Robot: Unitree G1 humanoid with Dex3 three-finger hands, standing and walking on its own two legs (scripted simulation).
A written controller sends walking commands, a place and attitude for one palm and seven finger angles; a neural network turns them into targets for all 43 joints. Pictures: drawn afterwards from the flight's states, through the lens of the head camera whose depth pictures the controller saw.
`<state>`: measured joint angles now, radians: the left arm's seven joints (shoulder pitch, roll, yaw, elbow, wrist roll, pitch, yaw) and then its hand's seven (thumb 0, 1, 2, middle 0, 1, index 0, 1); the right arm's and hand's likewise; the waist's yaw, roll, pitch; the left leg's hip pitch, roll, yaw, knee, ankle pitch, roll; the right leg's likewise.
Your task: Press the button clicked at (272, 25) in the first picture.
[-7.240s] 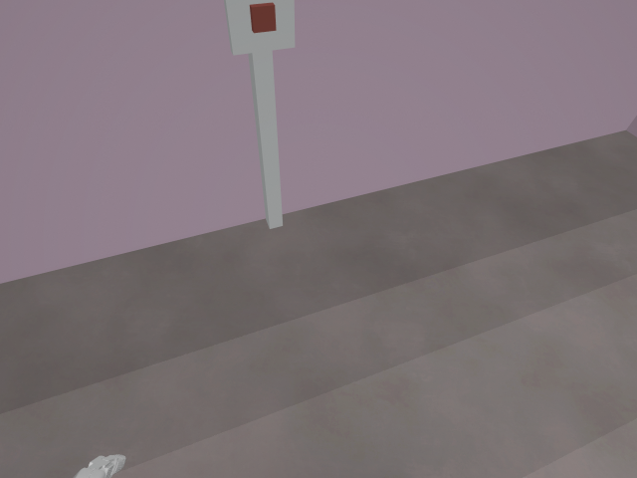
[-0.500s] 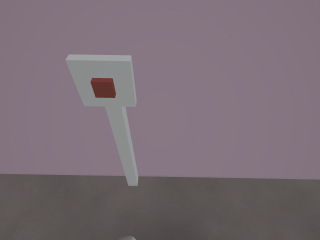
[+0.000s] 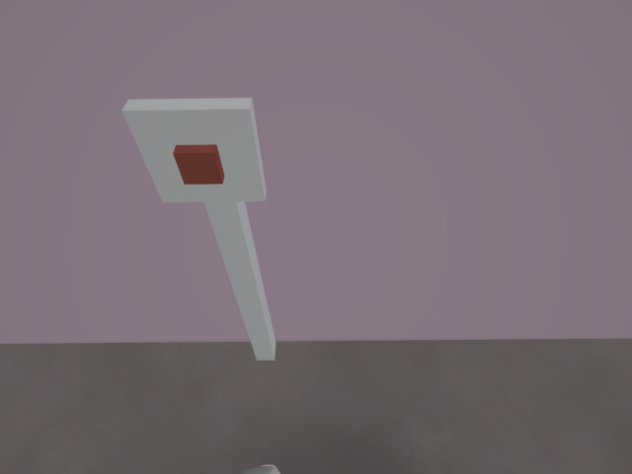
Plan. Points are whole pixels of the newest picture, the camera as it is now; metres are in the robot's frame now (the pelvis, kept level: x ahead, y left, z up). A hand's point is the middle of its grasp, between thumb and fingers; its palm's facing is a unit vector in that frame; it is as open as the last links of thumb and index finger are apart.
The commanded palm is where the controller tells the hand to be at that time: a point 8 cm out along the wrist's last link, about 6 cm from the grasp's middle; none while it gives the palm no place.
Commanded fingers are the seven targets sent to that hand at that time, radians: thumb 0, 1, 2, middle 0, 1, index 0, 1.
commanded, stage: come to a stop and stand still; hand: left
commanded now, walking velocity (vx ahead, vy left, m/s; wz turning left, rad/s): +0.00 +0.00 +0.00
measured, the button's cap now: (200, 163) +0.53 +0.22 +0.10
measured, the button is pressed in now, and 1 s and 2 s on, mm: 0 0 0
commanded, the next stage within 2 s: look again from close up in 0.30 s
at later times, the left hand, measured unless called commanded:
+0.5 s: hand out of the picture +0.02 +0.16 -0.17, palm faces -0.01 -0.98 -0.19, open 7.4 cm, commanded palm none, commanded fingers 0.00 0.90 0.90 -0.20 -0.30 -0.20 -0.30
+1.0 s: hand out of the picture +0.05 +0.16 -0.17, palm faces +0.00 -0.98 -0.20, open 7.4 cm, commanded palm +0.14 +0.21 -0.06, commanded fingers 0.00 0.90 0.90 -0.23 -0.33 -0.23 -0.33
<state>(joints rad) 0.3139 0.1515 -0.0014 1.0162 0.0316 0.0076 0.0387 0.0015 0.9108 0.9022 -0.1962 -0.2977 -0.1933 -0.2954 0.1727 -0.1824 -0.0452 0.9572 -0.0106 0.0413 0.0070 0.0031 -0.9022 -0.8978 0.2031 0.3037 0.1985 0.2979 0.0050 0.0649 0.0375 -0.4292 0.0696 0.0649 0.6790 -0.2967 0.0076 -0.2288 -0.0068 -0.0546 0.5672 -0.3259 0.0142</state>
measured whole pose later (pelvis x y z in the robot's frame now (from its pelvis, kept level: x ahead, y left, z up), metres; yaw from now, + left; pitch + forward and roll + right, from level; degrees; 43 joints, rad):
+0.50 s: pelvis +0.01 -0.02 +0.01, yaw +0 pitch +0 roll +0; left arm 0.30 0.17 -0.01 1.05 0.02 -0.01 0.02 0.00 0.91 0.90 -0.20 -0.30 -0.19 -0.30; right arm 0.33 -0.14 0.01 1.08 -0.01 0.00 -0.01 0.01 -0.90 -0.90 0.20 0.30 0.20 0.30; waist -0.01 -0.01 0.01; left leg -0.32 0.04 0.07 0.51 -0.19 0.00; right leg -0.19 0.00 -0.05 0.51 -0.32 -0.01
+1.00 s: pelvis +0.05 -0.02 +0.01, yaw -1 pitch +0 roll +0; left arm 0.28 0.18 -0.01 1.11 0.02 -0.02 0.03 0.00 0.91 0.90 -0.20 -0.30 -0.19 -0.30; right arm 0.20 -0.17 0.01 1.10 -0.01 -0.01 -0.02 0.00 -0.91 -0.90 0.20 0.30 0.20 0.30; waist 0.01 -0.02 0.02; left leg -0.25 0.03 0.09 0.48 -0.23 0.00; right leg -0.12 -0.01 -0.04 0.46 -0.35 0.00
